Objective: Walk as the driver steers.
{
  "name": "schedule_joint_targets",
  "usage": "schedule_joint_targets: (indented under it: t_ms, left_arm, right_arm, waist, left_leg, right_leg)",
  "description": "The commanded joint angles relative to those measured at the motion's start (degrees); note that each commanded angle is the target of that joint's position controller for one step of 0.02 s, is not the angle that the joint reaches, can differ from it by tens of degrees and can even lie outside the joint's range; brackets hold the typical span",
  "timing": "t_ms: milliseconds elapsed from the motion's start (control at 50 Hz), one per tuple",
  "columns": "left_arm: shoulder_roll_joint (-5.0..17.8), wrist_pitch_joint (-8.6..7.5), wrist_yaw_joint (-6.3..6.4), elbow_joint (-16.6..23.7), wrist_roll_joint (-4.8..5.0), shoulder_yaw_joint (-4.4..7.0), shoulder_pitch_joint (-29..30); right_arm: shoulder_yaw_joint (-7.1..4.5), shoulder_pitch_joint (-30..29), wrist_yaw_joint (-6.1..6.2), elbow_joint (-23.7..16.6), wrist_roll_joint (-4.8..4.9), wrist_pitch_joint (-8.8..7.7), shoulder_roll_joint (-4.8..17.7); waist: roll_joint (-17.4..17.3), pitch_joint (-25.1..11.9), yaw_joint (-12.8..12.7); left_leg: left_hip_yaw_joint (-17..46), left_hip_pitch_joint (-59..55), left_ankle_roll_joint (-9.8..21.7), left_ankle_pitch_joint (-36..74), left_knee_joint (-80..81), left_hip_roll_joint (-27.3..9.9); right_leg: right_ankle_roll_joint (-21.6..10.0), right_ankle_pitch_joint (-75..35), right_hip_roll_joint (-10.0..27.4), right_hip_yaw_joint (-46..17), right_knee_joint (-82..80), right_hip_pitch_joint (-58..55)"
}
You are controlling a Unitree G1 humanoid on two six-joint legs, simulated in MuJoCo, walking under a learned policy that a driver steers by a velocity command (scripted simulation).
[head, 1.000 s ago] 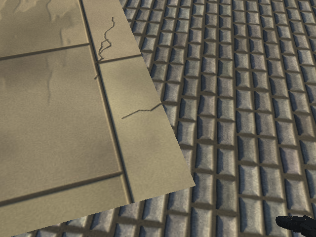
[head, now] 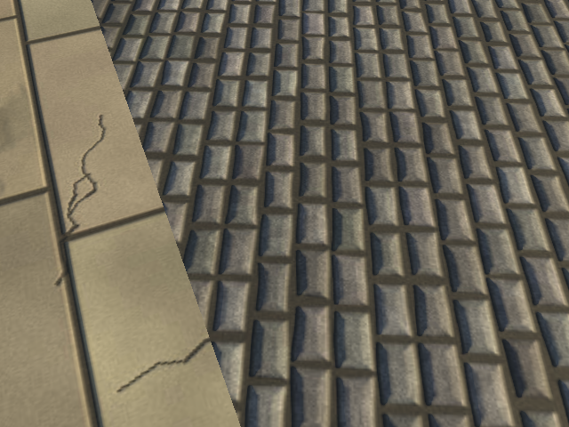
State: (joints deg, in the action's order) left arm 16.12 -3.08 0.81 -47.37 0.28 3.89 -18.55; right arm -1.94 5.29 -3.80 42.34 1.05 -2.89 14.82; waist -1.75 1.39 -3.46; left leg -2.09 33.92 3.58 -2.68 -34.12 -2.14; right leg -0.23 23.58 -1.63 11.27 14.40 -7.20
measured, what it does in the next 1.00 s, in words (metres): walks ahead, turning left: left foot, then right foot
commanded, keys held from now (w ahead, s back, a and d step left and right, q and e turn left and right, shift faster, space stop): w+q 0.76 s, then w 0.24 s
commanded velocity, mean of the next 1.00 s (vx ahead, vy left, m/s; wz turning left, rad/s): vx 0.50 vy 0.00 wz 0.51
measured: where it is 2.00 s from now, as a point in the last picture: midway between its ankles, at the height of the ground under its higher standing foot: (200, 207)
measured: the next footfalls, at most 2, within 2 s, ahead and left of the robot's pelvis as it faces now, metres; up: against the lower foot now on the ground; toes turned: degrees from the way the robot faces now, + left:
left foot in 0.04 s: +0.19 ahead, +0.10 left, +0.00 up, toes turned +3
right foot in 0.50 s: +0.49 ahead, -0.07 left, +0.00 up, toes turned +22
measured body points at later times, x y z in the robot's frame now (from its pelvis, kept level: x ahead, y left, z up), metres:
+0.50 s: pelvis +0.30 +0.00 +0.00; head +0.32 +0.01 +0.45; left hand +0.45 +0.30 -0.06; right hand +0.43 -0.27 -0.11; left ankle +0.16 +0.09 -0.72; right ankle +0.45 -0.08 -0.73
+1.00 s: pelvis +0.53 +0.12 +0.00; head +0.56 +0.14 +0.45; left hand +0.36 +0.35 -0.13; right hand +0.86 +0.06 -0.06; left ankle +0.58 +0.28 -0.72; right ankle +0.45 -0.08 -0.72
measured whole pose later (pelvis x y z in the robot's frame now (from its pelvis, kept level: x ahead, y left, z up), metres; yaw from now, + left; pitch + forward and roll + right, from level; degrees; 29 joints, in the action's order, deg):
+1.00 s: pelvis +0.53 +0.12 +0.00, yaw +32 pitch +2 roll -2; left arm 17.4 -3.4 -0.3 -51.4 1.8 3.8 -22.1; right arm -2.2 2.5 -2.8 33.1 0.8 -2.1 14.8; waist -1.3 2.1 -5.4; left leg -0.9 29.2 4.6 -6.0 -31.0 -1.4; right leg 2.7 24.0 2.8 10.5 18.2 -5.2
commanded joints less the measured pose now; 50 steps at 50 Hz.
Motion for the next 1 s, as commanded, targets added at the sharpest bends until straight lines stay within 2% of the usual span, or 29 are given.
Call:
schedule_joint_targets:
  t_ms: [20,40,60,80,100,120,140,160,220,260,320,360,420,460,480,500,520,540,560,580,620,640,660,740,840,920,960,980,1000]
  left_arm:
    - [11.48,1.06,1.39,3.26,0.29,2.70,2.02]
    - [10.82,0.80,1.78,4.07,0.00,2.18,1.99]
    - [2.52,-0.80,0.61,6.73,-1.81,-0.43,-3.88]
    - [5.18,-3.25,-0.46,7.05,-0.31,-0.49,-0.28]
    - [8.26,-4.72,-1.25,8.82,1.90,0.30,5.23]
    - [7.73,-5.50,-1.23,9.62,1.75,-0.11,7.43]
    - [7.66,-5.67,-0.82,9.46,0.26,0.16,8.37]
    - [8.28,-5.12,-0.64,9.32,-0.58,0.67,7.65]
    - [6.38,-3.12,-0.59,9.37,-1.18,0.40,5.59]
    - [4.72,-2.54,-0.40,10.51,-1.33,-0.31,9.12]
    - [3.38,-2.81,-0.79,11.79,-1.00,-1.02,15.73]
    - [4.10,-3.15,-1.20,12.57,-0.22,-0.83,18.71]
    - [6.47,-3.81,-1.72,13.01,0.26,0.13,19.24]
    - [7.68,-4.37,-1.78,12.20,0.39,0.97,15.67]
    - [8.69,-4.62,-1.52,11.03,0.08,1.70,11.18]
    - [11.18,-4.90,-1.07,10.35,-0.93,2.56,4.09]
    - [16.43,-4.22,-0.91,8.83,-1.95,3.85,-2.25]
    - [13.35,-3.78,-1.41,8.13,-0.50,3.40,-3.18]
    - [9.18,-3.53,-1.24,9.00,-0.17,2.25,-0.42]
    - [7.66,-3.09,-1.08,9.28,-0.50,1.66,2.26]
    - [5.13,-2.84,-0.88,8.59,-1.06,0.68,5.22]
    - [5.20,-3.00,-0.81,8.16,-1.10,0.70,5.69]
    - [5.00,-3.23,-0.83,7.69,-0.76,0.76,5.64]
    - [7.74,-3.50,-0.74,5.56,-0.68,1.75,4.63]
    - [9.25,-2.74,-0.90,2.82,0.04,1.80,2.17]
    - [11.18,-1.60,-1.17,-0.09,1.41,2.22,-1.34]
    - [12.59,-0.95,-0.99,-0.97,1.87,2.49,-1.18]
    - [13.08,-0.59,-0.79,-1.31,2.02,2.48,-0.58]
    - [12.13,-0.43,-0.48,-1.43,1.78,1.94,-0.74]
  right_arm:
    - [-3.97,8.15,0.06,-3.17,0.14,-0.37,9.83]
    - [-5.80,17.55,1.05,-1.40,0.23,0.02,13.83]
    - [-6.99,19.12,1.78,-1.34,0.60,0.08,19.61]
    - [-5.79,19.92,1.80,-2.69,0.29,-0.46,16.03]
    - [-4.99,18.25,1.98,-2.60,-0.17,-0.78,12.93]
    - [-4.60,15.05,2.12,-3.15,0.02,-1.02,11.43]
    - [-4.17,11.26,2.18,-3.84,0.04,-1.05,9.98]
    - [-3.55,9.00,2.42,-4.85,-0.57,-1.10,8.44]
    - [-3.81,7.66,3.04,-5.68,-0.51,-1.09,9.39]
    - [-4.35,8.57,3.79,-5.35,-0.28,-0.96,11.14]
    - [-4.56,10.71,4.52,-4.63,0.21,-0.26,11.61]
    - [-4.62,13.03,4.66,-3.87,0.33,0.19,11.75]
    - [-4.55,14.38,4.82,-3.43,0.58,0.62,11.05]
    - [-4.58,13.19,4.84,-3.85,0.33,0.83,10.66]
    - [-4.07,12.92,4.76,-4.19,0.12,0.82,9.08]
    - [-2.84,12.97,4.49,-4.98,-0.37,0.58,5.74]
    - [-1.60,19.93,4.50,-6.69,0.69,0.06,1.98]
    - [-2.05,20.81,4.60,-6.36,1.34,-0.09,6.42]
    - [-3.23,16.08,4.63,-6.16,1.19,0.21,10.62]
    - [-3.47,12.36,4.70,-6.80,0.50,0.58,10.96]
    - [-3.71,9.78,4.24,-7.77,-0.06,0.86,9.32]
    - [-3.56,10.53,3.93,-8.02,0.47,1.13,8.20]
    - [-3.35,10.59,3.74,-8.10,0.65,1.44,7.12]
    - [-2.74,6.88,3.46,-9.82,0.17,1.87,5.25]
    - [-1.50,-0.66,2.07,-11.18,0.07,0.66,2.87]
    - [-1.48,-5.84,1.07,-13.34,0.23,0.17,3.68]
    - [-2.28,-3.97,0.95,-13.37,-0.24,0.13,5.46]
    - [-3.28,1.42,1.11,-11.97,-0.54,0.19,7.15]
    - [-4.81,10.09,1.62,-9.17,-0.52,0.38,9.82]
  waist:
    - [6.69,-6.43,8.23]
    - [2.92,-11.69,12.87]
    - [-11.92,-17.09,7.36]
    - [-8.09,-24.69,10.09]
    - [-4.99,-17.44,11.42]
    - [-0.29,-11.67,9.42]
    - [2.63,-7.10,6.80]
    - [1.88,-5.63,4.75]
    - [0.22,-3.73,2.35]
    - [-0.27,-2.22,3.17]
    - [-2.29,-1.76,6.11]
    - [-3.04,-1.98,7.50]
    - [-4.12,-2.20,6.92]
    - [-5.62,-2.51,4.35]
    - [-5.40,-4.50,1.98]
    - [-1.36,-10.76,-1.29]
    - [14.98,-18.75,0.44]
    - [18.21,-17.64,0.09]
    - [11.64,-10.20,-1.25]
    - [7.76,-5.89,-0.92]
    - [7.15,-1.21,1.00]
    - [9.30,-0.86,1.90]
    - [9.26,-0.64,2.02]
    - [6.11,0.09,1.80]
    - [4.66,1.70,-0.79]
    - [5.10,3.76,-1.19]
    - [6.73,1.66,1.37]
    - [7.09,-1.99,5.09]
    - [6.26,-7.13,9.43]
  left_leg:
    - [-4.29,-14.27,4.38,-5.19,1.31,5.99]
    - [3.48,-31.66,7.46,-2.89,3.67,2.69]
    - [34.65,-53.04,18.34,-9.83,6.22,-12.64]
    - [51.39,-59.44,22.07,-14.66,14.67,-17.16]
    - [42.26,-55.40,18.50,-12.84,15.98,-15.30]
    - [35.03,-46.99,16.21,-8.58,16.08,-12.74]
    - [29.86,-38.25,14.74,-1.97,16.81,-10.47]
    - [26.63,-32.32,14.32,3.26,18.19,-8.99]
    - [22.11,-23.14,14.74,10.19,20.69,-7.11]
    - [18.56,-18.97,13.52,10.02,21.35,-5.01]
    - [15.78,-16.08,10.01,3.22,20.25,-1.60]
    - [18.02,-17.01,8.96,-1.07,19.16,-2.25]
    - [23.72,-22.13,7.67,-5.66,14.54,-4.44]
    - [26.30,-23.37,6.37,-5.32,10.46,-4.89]
    - [25.34,-22.41,4.89,-3.82,6.04,-2.87]
    - [21.51,-17.91,2.84,-6.98,-6.89,0.31]
    - [12.70,0.34,-1.32,-25.75,-26.09,8.61]
    - [12.19,10.25,-2.25,-31.22,-36.35,4.98]
    - [12.40,12.78,-2.61,-25.98,-40.11,2.54]
    - [10.32,11.85,-2.91,-21.74,-40.20,0.70]
    - [9.87,8.33,-2.94,-16.57,-35.85,-2.29]
    - [9.15,6.49,-3.14,-15.44,-34.53,-3.14]
    - [8.48,6.05,-3.41,-15.02,-33.32,-3.59]
    - [7.82,8.96,-4.61,-8.80,-25.22,-4.46]
    - [4.19,3.71,-3.45,2.42,-8.39,-2.63]
    - [2.03,2.25,-1.13,-1.47,-0.71,-1.09]
    - [-0.04,-3.35,0.97,-6.08,1.82,1.29]
    - [-1.57,-11.92,2.43,-5.16,4.14,3.22]
    - [-2.15,-25.64,4.00,-1.79,5.98,4.85]
  right_leg:
    - [-4.54,-69.90,15.06,-0.69,21.76,1.83]
    - [-2.25,-57.11,12.82,-0.57,37.36,13.83]
    - [2.09,-4.02,0.88,-3.08,59.13,40.77]
    - [1.71,10.04,-2.48,-16.39,68.03,49.37]
    - [0.22,5.50,1.39,-18.57,67.21,54.26]
    - [-0.64,0.89,3.97,-17.90,61.90,53.28]
    - [-0.33,-1.35,5.70,-17.15,56.02,50.36]
    - [0.09,-3.07,6.88,-17.27,53.05,46.04]
    - [2.77,-4.88,7.20,-15.54,45.50,41.64]
    - [4.35,-10.98,6.21,-14.17,37.33,40.57]
    - [4.98,-24.64,3.31,-13.57,23.52,35.51]
    - [5.00,-28.12,1.77,-14.00,18.94,33.25]
    - [3.50,-24.61,1.62,-16.41,14.58,32.05]
    - [1.34,-20.69,1.74,-16.04,12.71,27.66]
    - [-0.26,-20.15,2.22,-15.45,10.90,20.97]
    - [-3.66,-16.94,9.52,-21.90,11.34,8.78]
    - [-12.77,-4.87,22.82,-45.72,7.33,-10.52]
    - [-14.70,10.16,26.46,-58.73,2.91,-11.17]
    - [-12.25,11.89,23.96,-51.15,1.75,-4.96]
    - [-10.29,4.57,21.50,-42.53,1.70,1.31]
    - [-8.74,-7.57,16.92,-31.09,-0.87,10.26]
    - [-8.94,-10.14,16.35,-28.09,-2.14,12.52]
    - [-9.40,-12.69,15.98,-25.41,-3.21,13.38]
    - [-10.91,-22.18,17.08,-17.79,-5.41,11.99]
    - [-9.60,-26.55,15.09,-9.30,-6.03,11.31]
    - [-9.11,-31.00,17.79,-8.60,-4.52,5.54]
    - [-8.11,-46.39,18.30,-7.36,0.94,2.82]
    - [-6.95,-55.54,17.25,-5.47,7.92,3.33]
    - [-5.23,-57.53,15.00,-3.06,18.32,8.10]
